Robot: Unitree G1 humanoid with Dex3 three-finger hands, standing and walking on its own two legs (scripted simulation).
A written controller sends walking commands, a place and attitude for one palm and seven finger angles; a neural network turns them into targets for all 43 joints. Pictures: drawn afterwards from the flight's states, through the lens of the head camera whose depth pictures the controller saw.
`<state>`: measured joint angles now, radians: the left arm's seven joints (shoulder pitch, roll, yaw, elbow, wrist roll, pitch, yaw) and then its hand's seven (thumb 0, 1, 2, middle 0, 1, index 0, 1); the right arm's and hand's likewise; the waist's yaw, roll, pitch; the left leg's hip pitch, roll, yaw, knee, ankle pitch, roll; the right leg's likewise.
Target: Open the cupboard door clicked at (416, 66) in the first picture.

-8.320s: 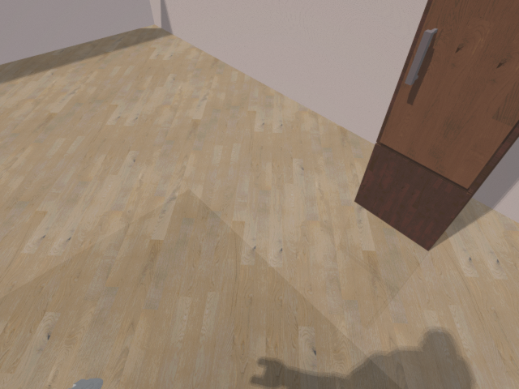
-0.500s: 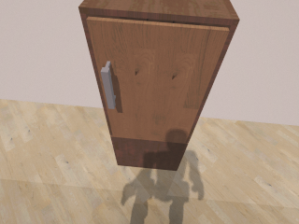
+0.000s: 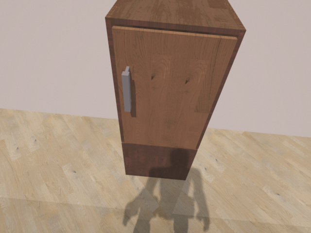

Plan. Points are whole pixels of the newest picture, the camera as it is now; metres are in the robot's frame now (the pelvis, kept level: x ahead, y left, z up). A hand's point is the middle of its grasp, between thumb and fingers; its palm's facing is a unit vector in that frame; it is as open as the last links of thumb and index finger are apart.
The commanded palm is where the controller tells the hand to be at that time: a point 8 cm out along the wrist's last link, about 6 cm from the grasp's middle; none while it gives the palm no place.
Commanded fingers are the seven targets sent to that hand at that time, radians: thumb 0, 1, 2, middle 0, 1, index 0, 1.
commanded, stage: come to a stop and stand still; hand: left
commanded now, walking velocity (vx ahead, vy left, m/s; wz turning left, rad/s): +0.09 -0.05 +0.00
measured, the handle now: (127, 89) +0.58 +0.14 +0.03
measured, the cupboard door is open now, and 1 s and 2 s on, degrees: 0 0 0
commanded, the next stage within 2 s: look again from close up in 0.52 s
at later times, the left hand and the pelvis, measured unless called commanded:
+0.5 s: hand out of the picture -0.01 +0.10 -0.18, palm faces +0.06 -0.99 -0.11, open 7.4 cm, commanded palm none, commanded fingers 0.00 0.90 0.90 -0.20 -0.30 -0.20 -0.30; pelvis +0.02 -0.03 +0.00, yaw +0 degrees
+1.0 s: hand out of the picture +0.04 +0.18 -0.18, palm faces +0.01 -0.97 -0.24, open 7.4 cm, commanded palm none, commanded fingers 0.00 0.90 0.90 -0.20 -0.30 -0.20 -0.30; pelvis +0.02 +0.00 -0.01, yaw -1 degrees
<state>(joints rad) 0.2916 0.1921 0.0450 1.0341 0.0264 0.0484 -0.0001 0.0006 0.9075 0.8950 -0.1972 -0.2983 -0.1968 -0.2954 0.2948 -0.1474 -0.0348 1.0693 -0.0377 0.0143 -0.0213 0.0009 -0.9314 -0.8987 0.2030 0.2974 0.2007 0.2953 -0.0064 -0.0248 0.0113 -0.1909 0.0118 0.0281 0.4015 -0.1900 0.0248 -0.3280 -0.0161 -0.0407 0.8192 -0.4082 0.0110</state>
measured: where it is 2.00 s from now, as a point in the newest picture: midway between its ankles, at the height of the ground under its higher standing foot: outside the picture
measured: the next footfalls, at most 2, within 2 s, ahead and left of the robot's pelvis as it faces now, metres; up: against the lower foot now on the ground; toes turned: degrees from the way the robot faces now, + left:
right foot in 0.14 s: +0.02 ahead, -0.13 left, +0.00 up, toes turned -2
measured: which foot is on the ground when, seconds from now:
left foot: down 0.00-1.00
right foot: up 0.00-0.12, down 0.14-1.00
